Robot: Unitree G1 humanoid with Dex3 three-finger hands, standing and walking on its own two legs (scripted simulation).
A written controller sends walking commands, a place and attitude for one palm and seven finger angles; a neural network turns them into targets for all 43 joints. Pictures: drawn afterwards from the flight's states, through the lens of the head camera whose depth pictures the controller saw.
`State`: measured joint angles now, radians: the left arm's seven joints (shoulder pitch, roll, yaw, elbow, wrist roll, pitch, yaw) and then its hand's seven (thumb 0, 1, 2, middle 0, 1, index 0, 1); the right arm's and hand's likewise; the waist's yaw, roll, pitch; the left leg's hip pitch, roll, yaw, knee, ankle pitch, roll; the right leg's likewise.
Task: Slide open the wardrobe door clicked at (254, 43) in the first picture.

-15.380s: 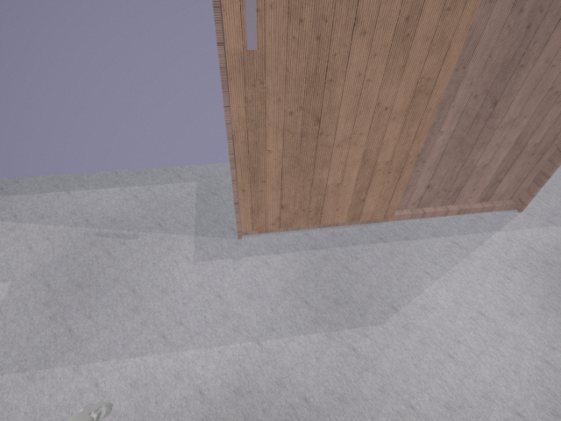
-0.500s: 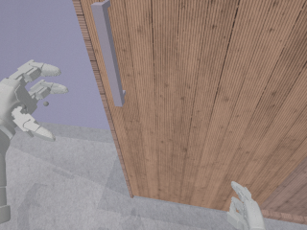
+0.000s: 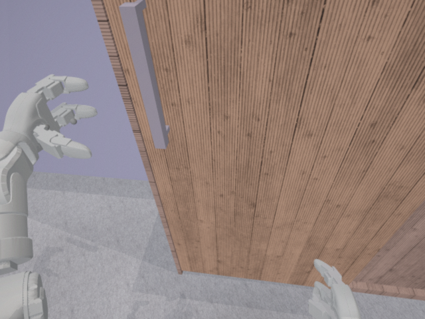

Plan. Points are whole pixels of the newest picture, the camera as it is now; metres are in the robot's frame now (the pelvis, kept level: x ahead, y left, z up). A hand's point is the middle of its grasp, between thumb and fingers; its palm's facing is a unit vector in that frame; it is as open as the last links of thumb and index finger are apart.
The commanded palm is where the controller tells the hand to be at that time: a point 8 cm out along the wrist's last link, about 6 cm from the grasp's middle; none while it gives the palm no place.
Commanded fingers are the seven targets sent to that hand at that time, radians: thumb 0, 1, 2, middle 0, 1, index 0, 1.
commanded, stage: move the hooked fingers beside the handle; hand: left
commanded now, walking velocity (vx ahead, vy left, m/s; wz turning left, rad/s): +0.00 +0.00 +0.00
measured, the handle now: (152, 83) +0.47 +0.15 +0.24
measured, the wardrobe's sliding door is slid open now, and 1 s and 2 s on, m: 0.00 0.00 0.00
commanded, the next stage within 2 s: none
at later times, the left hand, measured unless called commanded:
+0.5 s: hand (98, 108) +0.38 +0.22 +0.24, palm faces -0.04 -1.00 -0.06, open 14.0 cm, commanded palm +0.36 +0.28 +0.24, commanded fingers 0.00 -0.50 0.30 -0.30 -1.20 -0.30 -1.20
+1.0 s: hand (106, 111) +0.42 +0.23 +0.21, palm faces +0.05 -1.00 -0.05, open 13.9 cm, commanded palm +0.38 +0.28 +0.24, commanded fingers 0.00 -0.50 0.30 -0.30 -1.20 -0.30 -1.20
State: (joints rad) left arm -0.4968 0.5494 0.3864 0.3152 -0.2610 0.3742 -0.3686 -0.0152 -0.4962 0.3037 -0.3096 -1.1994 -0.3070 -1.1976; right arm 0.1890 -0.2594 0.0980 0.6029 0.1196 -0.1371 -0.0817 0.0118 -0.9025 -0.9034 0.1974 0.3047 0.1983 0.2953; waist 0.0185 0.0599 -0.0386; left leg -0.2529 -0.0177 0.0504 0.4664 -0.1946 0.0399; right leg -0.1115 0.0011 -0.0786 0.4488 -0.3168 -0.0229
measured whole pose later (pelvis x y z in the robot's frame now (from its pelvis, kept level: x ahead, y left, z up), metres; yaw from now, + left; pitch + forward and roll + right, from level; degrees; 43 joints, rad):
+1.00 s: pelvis +0.01 -0.01 +0.00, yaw -2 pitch +1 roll +0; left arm -0.66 0.57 0.38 0.70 -0.20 0.24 -0.34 -0.01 -0.49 0.30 -0.31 -1.20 -0.30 -1.20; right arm 0.30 -0.30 0.04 0.62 0.12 -0.06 -0.08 0.01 -0.90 -0.90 0.20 0.30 0.20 0.30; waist -0.04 0.06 -0.05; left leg -0.27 0.01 0.07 0.45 -0.20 0.03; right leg -0.14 0.02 -0.05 0.43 -0.31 -0.04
